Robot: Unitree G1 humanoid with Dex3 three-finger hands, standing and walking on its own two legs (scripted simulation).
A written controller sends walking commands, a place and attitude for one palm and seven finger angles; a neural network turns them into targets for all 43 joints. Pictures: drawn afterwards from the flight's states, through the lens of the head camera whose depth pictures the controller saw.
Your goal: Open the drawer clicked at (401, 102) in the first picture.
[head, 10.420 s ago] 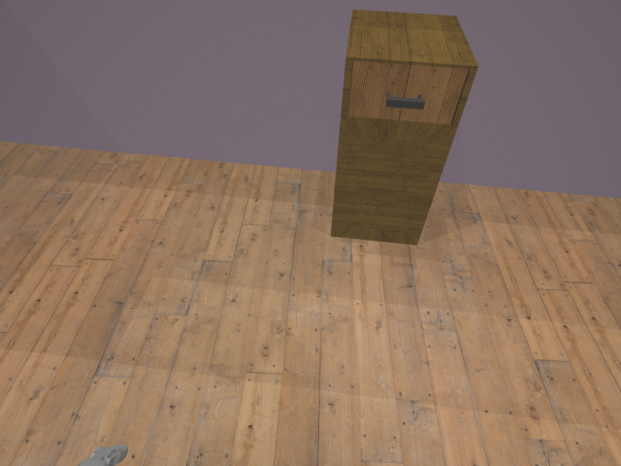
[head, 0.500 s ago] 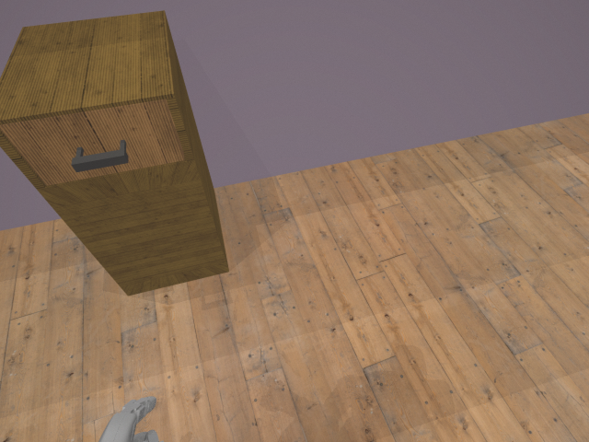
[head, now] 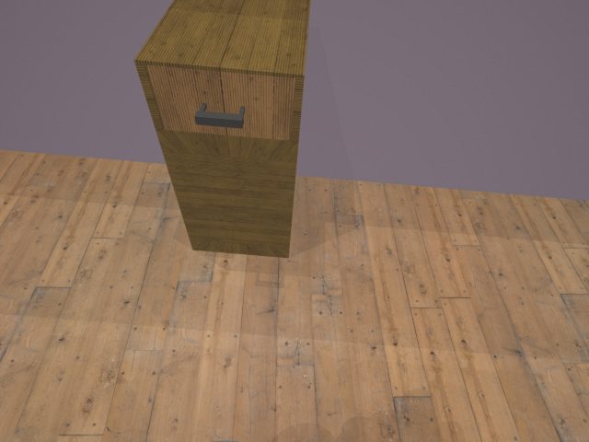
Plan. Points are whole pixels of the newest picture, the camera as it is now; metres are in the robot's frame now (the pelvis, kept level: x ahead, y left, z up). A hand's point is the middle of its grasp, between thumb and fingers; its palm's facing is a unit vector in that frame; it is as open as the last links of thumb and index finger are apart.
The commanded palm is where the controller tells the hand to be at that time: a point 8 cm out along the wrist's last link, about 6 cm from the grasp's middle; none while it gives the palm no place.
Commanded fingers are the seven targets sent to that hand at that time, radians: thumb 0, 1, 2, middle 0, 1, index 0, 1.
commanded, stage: take the last steps up to it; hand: left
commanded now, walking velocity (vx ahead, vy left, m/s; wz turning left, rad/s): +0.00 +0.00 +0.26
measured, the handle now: (221, 114) +0.80 +0.24 -0.07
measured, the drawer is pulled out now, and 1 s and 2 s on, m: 0.00 0.00 0.00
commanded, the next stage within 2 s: come to a stop and stand still in 1.02 s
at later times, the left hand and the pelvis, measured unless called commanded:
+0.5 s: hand out of the picture +0.05 +0.15 -0.14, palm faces +0.15 -0.96 -0.23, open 7.3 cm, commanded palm none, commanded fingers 0.00 0.90 0.90 -0.20 -0.30 -0.20 -0.30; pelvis +0.04 -0.03 +0.02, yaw +4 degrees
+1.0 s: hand out of the picture +0.10 +0.20 -0.17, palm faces +0.21 -0.97 -0.15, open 7.4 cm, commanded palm none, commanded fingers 0.00 0.90 0.90 -0.20 -0.30 -0.20 -0.30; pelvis +0.20 +0.05 +0.00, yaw +6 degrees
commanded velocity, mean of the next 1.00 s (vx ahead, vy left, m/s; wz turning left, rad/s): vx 0.27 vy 0.01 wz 0.06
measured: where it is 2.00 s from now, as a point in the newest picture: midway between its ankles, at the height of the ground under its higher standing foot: (263, 435)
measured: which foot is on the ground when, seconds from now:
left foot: down 0.00-0.38, up 0.40-0.86, down 0.88-1.00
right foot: up 0.00-0.36, down 0.38-0.88, up 0.90-1.00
